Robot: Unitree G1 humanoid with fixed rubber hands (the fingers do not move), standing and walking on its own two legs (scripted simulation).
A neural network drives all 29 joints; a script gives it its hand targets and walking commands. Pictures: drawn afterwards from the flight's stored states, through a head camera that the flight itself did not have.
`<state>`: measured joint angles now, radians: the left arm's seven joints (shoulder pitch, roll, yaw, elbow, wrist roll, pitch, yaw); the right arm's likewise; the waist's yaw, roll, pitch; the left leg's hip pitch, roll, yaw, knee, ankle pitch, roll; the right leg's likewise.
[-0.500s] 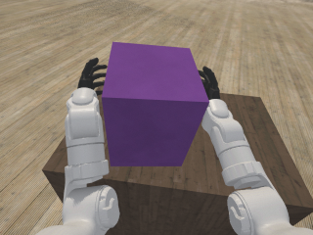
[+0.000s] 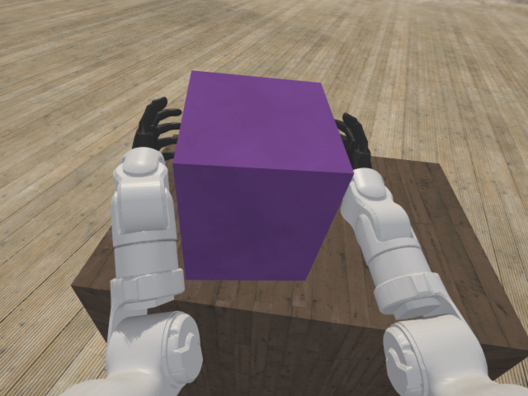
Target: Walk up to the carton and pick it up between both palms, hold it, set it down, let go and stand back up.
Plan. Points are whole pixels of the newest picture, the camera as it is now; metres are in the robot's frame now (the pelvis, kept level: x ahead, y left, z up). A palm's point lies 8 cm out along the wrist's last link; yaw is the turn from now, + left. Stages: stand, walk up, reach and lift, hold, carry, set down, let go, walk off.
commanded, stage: hold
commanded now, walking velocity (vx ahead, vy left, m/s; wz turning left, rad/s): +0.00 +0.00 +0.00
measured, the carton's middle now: (252, 182) +0.39 +0.01 +0.16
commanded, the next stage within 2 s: set down in 1.86 s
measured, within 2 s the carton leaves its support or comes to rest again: neither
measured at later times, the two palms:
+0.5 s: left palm (149, 157) +0.37 +0.15 +0.23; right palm (355, 168) +0.36 -0.14 +0.21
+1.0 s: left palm (150, 158) +0.37 +0.15 +0.22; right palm (353, 169) +0.36 -0.14 +0.20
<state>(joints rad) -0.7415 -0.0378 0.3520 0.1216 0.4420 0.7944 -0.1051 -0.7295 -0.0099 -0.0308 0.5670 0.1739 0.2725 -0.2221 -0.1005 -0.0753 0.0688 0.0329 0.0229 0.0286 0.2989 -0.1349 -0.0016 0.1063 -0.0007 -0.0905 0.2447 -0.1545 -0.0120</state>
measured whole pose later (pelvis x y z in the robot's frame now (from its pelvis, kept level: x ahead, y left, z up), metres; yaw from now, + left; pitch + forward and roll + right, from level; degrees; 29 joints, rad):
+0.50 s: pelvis +0.00 +0.00 +0.00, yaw +0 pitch -11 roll -1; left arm -0.72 -0.04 0.34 0.10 0.44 0.80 -0.10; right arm -0.73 -0.01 -0.03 0.56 0.17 0.28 -0.22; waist -0.10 -0.08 0.07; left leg 0.03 0.03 0.03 0.30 -0.14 0.00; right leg 0.11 0.00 -0.09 0.24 -0.15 -0.01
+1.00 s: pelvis +0.01 +0.00 +0.00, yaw +0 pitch -11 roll -1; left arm -0.69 -0.04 0.33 0.06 0.43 0.81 -0.11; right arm -0.69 -0.02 0.01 0.51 0.20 0.29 -0.23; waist -0.11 -0.07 0.07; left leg 0.04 0.02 0.03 0.30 -0.15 0.00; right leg 0.12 0.00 -0.09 0.24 -0.16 -0.01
